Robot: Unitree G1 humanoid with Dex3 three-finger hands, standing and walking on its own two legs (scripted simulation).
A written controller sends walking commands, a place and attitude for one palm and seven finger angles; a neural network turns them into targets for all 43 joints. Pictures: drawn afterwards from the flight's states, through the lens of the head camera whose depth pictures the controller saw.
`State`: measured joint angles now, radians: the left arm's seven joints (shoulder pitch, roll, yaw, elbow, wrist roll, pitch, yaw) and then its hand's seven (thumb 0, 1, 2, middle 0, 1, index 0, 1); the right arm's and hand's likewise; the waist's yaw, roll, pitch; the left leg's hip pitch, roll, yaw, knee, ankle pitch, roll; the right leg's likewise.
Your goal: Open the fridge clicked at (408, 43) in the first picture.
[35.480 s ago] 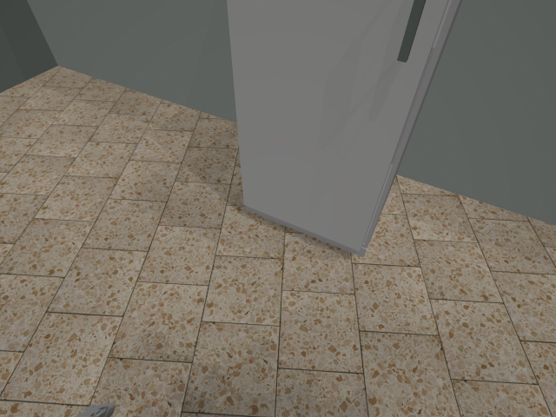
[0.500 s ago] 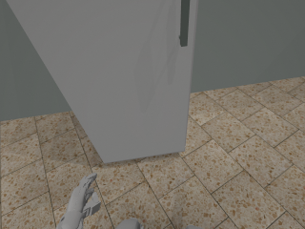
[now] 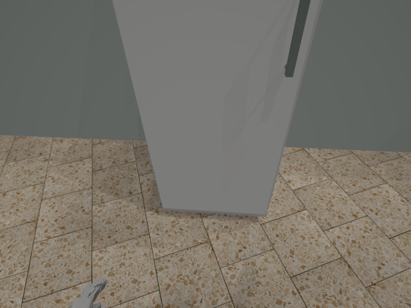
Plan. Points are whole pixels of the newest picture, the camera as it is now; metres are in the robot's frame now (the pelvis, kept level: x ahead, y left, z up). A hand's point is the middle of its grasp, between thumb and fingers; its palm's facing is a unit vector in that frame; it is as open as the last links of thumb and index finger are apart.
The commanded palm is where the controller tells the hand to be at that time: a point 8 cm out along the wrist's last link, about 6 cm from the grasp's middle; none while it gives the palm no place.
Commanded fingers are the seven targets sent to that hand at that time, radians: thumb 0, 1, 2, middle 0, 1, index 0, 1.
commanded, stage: stop stepping back and stand still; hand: right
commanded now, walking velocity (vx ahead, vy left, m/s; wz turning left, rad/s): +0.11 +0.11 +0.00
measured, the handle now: (297, 27) +0.75 -0.17 +0.27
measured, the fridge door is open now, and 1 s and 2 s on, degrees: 0 0 0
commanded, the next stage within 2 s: let the arm hang, fingers relaxed in 0.18 s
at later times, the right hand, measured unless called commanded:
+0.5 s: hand out of the picture +0.14 -0.21 -0.13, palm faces +0.02 +0.96 -0.28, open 7.4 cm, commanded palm none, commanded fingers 0.00 -0.90 -0.90 0.20 0.30 0.20 0.30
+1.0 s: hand out of the picture +0.03 -0.23 -0.16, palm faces -0.01 +0.98 -0.22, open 7.3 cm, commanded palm none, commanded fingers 0.00 -0.90 -0.90 0.20 0.30 0.20 0.30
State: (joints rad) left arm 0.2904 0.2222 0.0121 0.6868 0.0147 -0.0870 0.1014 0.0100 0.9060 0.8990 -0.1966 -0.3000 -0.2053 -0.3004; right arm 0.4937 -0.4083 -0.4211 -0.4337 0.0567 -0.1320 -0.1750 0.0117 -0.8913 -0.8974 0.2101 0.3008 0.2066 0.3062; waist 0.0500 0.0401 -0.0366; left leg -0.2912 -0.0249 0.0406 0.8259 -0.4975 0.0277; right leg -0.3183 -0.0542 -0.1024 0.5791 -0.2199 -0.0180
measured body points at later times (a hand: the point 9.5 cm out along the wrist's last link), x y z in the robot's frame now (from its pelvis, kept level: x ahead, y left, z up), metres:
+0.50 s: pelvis +0.01 -0.01 -0.01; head +0.00 +0.01 +0.44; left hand +0.15 +0.24 -0.14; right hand +0.13 -0.26 -0.11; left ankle +0.00 +0.09 -0.73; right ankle +0.03 -0.13 -0.73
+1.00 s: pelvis +0.03 -0.04 +0.02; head +0.06 -0.05 +0.46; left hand +0.05 +0.18 -0.14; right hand +0.04 -0.28 -0.14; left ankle +0.00 +0.09 -0.73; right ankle +0.03 -0.13 -0.73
